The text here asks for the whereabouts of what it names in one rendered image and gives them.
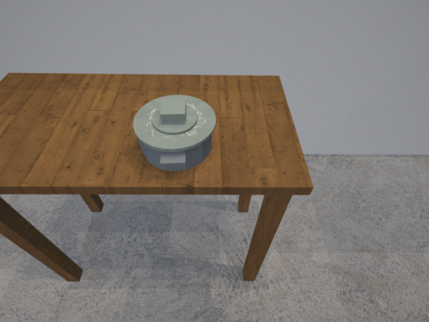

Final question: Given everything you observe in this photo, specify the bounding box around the pot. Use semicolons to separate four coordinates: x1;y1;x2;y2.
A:
139;135;212;171

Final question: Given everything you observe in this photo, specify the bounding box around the table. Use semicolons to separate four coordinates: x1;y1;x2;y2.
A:
0;73;314;282

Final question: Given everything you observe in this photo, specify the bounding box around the knob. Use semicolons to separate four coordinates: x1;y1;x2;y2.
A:
160;99;186;121

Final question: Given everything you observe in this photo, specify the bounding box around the lid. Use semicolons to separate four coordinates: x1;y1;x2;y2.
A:
133;95;216;152

